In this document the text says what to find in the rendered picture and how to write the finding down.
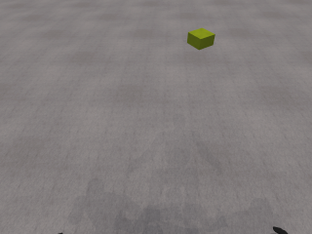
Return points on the carton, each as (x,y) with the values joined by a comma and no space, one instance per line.
(200,38)

